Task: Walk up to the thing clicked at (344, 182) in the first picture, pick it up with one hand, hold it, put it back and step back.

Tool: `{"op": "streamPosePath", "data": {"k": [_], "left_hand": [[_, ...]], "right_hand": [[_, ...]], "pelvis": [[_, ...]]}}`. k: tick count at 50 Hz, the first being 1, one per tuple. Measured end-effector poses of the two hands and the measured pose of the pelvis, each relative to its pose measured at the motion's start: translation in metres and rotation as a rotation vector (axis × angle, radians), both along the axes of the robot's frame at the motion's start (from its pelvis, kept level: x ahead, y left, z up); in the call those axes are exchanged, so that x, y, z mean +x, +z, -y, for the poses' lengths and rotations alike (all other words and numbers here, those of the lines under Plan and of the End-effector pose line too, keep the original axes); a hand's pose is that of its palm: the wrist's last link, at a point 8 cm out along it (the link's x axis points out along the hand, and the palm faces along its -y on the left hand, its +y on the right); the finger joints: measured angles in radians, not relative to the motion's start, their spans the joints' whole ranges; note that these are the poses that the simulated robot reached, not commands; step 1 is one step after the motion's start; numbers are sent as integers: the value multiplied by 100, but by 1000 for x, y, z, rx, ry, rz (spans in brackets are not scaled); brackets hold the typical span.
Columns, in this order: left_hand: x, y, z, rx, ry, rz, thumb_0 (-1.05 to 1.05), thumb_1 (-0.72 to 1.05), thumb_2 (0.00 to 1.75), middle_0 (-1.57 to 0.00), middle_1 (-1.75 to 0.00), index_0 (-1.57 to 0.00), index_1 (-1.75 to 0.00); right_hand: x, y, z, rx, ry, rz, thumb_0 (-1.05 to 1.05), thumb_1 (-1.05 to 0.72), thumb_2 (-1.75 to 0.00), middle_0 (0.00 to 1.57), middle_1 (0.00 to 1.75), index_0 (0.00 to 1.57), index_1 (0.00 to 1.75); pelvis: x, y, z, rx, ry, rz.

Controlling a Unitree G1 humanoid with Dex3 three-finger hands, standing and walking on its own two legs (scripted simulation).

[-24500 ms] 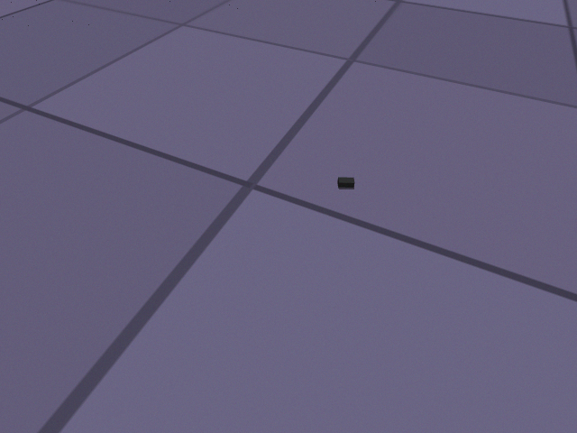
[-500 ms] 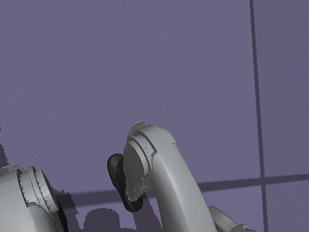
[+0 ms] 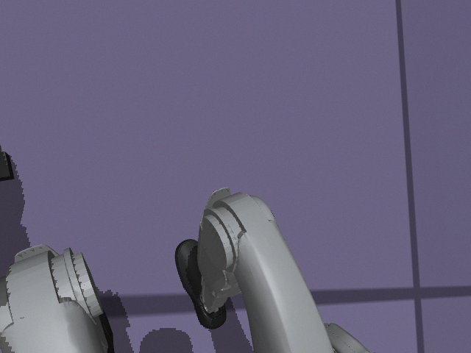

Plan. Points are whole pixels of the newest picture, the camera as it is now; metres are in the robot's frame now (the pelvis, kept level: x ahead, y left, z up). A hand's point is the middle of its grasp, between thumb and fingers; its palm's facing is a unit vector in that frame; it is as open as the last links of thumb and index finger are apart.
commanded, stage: settle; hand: left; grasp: from above
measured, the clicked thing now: out of the picture +0.45 +0.26 -0.29
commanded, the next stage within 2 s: lift in 0.52 s
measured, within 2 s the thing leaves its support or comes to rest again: leaves its support in 0.02 s
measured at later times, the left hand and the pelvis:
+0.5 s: hand out of the picture +0.43 +0.27 -0.16, palm faces -0.47 -0.09 -0.88, open 7.4 cm; pelvis +0.00 -0.01 +0.02, yaw +6 degrees
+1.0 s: hand out of the picture +0.41 +0.28 -0.08, palm faces -0.49 -0.09 -0.87, open 7.3 cm; pelvis +0.00 -0.01 +0.07, yaw +8 degrees
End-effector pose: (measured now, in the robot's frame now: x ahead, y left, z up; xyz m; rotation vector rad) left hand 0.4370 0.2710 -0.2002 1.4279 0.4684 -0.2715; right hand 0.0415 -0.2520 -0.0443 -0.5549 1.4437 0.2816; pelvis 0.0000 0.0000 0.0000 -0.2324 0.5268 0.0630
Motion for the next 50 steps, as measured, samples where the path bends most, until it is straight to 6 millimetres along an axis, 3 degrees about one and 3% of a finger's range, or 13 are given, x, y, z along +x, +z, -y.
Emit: {"op": "streamPosePath", "data": {"k": [13,21,30,40,50], "left_hand": [[-1,61,-13,63,33,33,1,36,30,-86,-31,-89,-32],[-3,92,-7,55,10,-13,1,36,27,-89,-28,-91,-29],[-3,111,-1,49,-37,-6,1,37,25,-92,-22,-94,-24],[-4,132,-9,66,8,-4,1,40,19,-93,-19,-96,-20],[-22,173,-14,55,9,-43,1,40,19,-93,-19,-96,-19]], "right_hand": [[21,-15,15,12,-119,66,0,-92,-91,20,30,20,30],[30,-19,23,3,-152,85,0,-93,-91,20,30,20,30],[35,-15,28,-44,-161,109,0,-92,-91,20,30,20,30],[37,-12,25,-53,-199,123,0,-92,-91,20,30,20,30],[44,3,19,-42,-261,137,1,-92,-91,20,30,20,30]], "pelvis": [[5,10,2,44,21,-71],[3,21,6,75,39,-86],[0,29,9,92,51,-87],[0,39,9,103,59,-109],[0,67,7,111,69,-115]]}}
